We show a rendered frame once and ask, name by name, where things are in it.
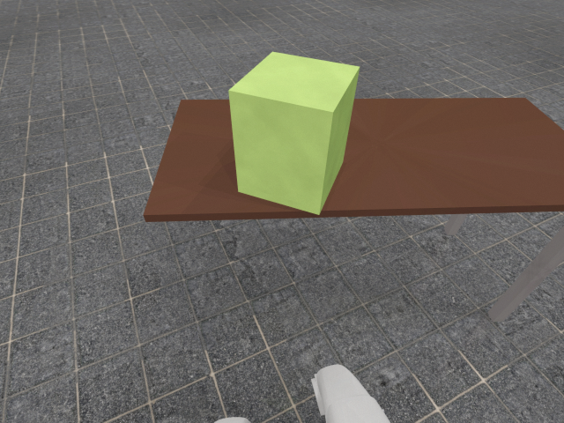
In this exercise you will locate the carton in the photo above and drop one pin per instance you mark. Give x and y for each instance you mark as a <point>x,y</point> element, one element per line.
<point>290,120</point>

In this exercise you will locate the robot right thigh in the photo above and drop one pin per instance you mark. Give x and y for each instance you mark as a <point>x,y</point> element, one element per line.
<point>342,399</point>

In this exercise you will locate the table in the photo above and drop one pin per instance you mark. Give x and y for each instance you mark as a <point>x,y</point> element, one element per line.
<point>402,157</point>

